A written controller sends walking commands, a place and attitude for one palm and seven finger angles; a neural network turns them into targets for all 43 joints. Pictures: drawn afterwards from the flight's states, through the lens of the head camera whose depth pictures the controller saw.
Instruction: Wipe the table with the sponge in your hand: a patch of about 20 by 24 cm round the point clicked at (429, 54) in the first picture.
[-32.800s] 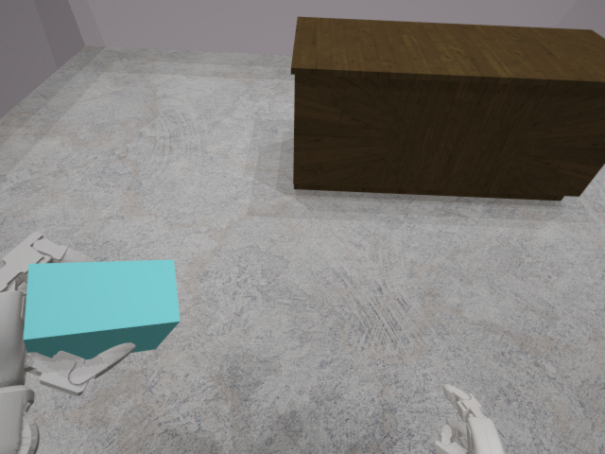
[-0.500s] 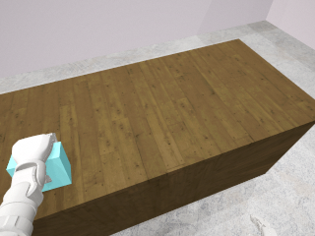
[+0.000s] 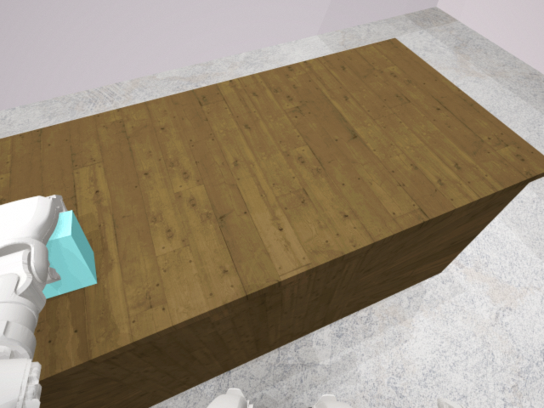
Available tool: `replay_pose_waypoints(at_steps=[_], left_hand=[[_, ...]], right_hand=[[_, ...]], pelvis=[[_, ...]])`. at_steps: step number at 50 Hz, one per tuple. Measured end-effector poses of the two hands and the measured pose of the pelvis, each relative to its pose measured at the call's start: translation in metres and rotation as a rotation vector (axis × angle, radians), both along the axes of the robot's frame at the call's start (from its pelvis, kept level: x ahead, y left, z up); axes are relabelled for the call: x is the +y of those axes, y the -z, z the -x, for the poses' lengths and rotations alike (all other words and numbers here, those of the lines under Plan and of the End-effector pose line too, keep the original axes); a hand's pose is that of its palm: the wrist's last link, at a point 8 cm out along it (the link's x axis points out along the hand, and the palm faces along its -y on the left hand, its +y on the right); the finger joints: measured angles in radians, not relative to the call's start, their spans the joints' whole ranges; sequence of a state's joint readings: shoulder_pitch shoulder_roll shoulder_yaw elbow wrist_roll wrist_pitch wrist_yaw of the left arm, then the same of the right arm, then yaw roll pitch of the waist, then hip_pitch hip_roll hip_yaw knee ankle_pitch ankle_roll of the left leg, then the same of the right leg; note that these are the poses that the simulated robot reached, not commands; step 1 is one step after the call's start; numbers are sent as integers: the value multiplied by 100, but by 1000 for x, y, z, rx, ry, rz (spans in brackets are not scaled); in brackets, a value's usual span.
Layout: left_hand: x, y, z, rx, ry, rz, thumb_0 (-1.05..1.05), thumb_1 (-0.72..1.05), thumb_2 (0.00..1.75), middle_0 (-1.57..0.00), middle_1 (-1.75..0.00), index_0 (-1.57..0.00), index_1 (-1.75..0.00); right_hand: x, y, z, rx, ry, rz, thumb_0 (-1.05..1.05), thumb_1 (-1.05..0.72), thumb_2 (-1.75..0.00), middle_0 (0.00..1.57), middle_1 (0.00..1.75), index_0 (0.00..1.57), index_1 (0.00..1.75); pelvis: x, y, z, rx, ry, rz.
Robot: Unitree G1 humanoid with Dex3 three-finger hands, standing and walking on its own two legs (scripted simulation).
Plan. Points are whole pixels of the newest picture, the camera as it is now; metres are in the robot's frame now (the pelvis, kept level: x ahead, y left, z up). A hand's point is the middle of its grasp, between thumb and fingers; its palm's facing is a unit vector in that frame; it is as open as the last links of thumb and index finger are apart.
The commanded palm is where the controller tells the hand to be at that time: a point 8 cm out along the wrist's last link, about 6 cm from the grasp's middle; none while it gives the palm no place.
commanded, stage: wipe forward along the first lane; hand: left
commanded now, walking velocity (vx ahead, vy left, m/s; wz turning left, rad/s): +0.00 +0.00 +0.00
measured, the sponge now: (49, 266) +0.32 +0.39 -0.03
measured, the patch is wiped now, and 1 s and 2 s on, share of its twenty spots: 0.15 0.20 0.20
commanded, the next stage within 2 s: slide across to the middle lane in 0.64 s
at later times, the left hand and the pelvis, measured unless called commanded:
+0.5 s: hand (38, 220) +0.38 +0.41 +0.02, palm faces -0.17 +0.03 -0.98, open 10.5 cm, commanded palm +0.39 +0.39 +0.05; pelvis +0.01 +0.02 +0.00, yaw +0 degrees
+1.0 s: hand (42, 202) +0.42 +0.42 +0.02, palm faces -0.17 +0.05 -0.98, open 10.5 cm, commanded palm +0.42 +0.37 +0.07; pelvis +0.03 +0.03 +0.00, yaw +0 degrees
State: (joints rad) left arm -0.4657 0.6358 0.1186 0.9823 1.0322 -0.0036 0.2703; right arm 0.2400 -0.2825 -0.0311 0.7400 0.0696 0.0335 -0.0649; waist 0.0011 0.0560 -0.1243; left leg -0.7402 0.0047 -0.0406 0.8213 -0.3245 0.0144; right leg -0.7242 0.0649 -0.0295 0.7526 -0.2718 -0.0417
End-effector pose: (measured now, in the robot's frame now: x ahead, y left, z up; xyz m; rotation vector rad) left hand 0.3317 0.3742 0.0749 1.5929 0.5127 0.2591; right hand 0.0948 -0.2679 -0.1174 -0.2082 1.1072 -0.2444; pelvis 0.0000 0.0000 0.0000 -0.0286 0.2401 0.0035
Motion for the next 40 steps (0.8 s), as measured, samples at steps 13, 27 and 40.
replay_pose_waypoints(at_steps=[13,27,40], left_hand=[[13,1,-25,6,10,-10,2,-58,107,-73,-127,-75,-127],[27,1,-48,10,4,-11,2,-59,108,-73,-127,-75,-128],[38,1,-74,26,1,-18,2,-58,108,-73,-127,-75,-128]], right_hand=[[15,-1,-2,23,-18,9,1,-90,-89,20,30,20,30],[21,-1,7,87,-7,22,1,-90,-89,20,30,20,30],[17,-3,26,163,23,48,1,-90,-89,20,30,20,30]], pelvis=[[13,3,-2,34,-8,12],[22,4,-8,61,-7,21],[26,7,-13,97,-1,30]])
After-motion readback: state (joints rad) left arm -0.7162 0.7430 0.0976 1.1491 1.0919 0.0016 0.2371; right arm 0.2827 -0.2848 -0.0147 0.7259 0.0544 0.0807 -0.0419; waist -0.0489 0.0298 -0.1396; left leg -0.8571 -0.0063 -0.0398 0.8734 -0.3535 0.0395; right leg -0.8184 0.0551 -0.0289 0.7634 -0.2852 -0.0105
